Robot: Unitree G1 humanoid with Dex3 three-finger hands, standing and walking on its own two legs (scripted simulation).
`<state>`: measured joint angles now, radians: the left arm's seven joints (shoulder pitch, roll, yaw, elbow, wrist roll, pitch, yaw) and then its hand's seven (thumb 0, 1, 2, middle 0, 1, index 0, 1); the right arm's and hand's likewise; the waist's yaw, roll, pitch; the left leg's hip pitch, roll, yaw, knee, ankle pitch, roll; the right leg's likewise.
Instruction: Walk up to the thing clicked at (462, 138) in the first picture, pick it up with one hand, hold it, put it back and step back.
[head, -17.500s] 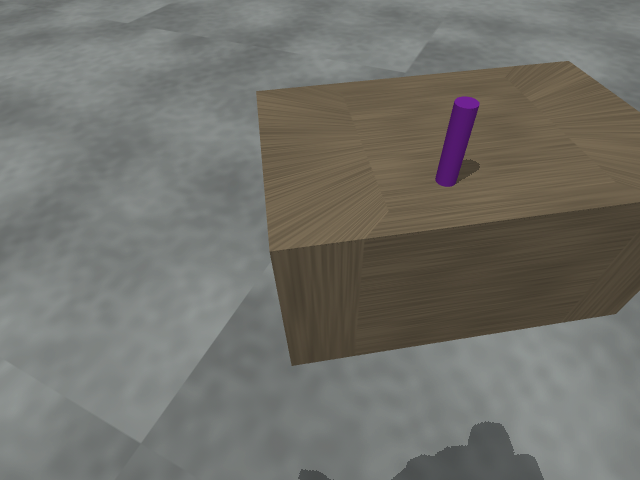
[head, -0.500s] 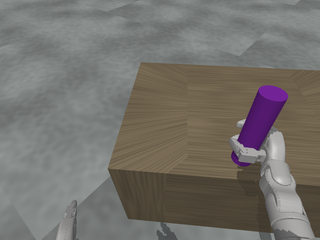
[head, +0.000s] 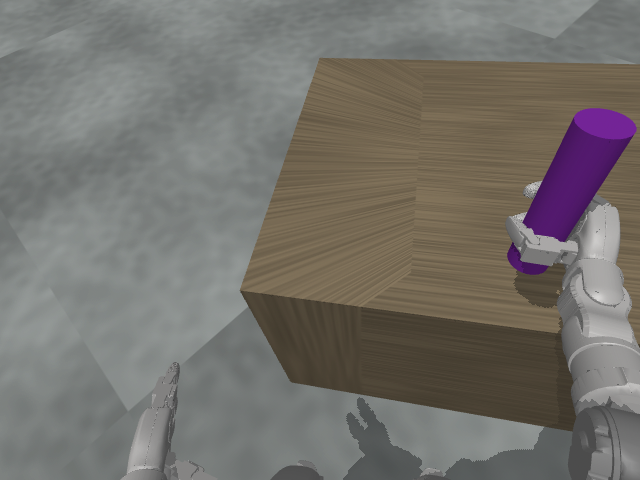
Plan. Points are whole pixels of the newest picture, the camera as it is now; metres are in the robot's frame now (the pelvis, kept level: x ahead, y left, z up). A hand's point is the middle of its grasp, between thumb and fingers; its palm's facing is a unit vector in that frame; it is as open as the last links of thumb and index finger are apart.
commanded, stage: crouch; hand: right
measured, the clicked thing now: (559, 203) +0.44 -0.21 +0.09
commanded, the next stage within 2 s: lower in 0.74 s
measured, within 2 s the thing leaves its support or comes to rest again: rests again in 1.46 s
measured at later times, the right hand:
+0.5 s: hand (534, 211) +0.49 -0.22 +0.01, palm faces +0.23 +0.97 +0.01, open 7.3 cm
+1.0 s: hand (532, 209) +0.51 -0.23 +0.00, palm faces +0.24 +0.97 +0.00, open 7.3 cm
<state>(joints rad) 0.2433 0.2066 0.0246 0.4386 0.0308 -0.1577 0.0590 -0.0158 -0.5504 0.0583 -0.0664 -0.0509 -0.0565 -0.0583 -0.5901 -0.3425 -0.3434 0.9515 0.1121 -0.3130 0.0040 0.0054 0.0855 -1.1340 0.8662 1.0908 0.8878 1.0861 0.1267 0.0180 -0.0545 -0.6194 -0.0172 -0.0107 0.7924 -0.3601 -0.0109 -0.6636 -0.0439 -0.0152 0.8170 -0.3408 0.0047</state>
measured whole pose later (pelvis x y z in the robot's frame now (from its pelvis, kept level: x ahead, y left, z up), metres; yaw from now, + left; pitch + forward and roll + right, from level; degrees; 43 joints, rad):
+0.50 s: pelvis +0.00 -0.02 -0.03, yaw +1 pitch +18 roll +3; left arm 0.34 0.24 0.03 0.18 0.07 -0.13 0.00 -0.02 -0.54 0.05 -0.06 -0.05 -0.06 -0.05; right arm -0.77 -0.45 -0.45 1.18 0.03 -0.39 0.01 0.01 0.09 -1.14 0.87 1.09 0.89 1.08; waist 0.20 0.01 -0.12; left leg -0.84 -0.03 -0.01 0.94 -0.42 -0.03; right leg -0.90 -0.06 -0.01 1.01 -0.43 -0.01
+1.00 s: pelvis -0.01 -0.01 -0.05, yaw +1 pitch +21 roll +4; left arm 0.34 0.25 0.02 0.07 0.08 -0.07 -0.01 -0.02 -0.53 0.04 -0.06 -0.04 -0.05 -0.04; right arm -0.89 -0.58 -0.52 1.31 -0.02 -0.42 0.03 0.00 0.09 -1.14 0.87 1.09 0.89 1.08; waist 0.26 0.00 -0.12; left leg -0.98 -0.04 0.02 1.05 -0.44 -0.02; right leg -1.05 -0.07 0.02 1.12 -0.45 -0.01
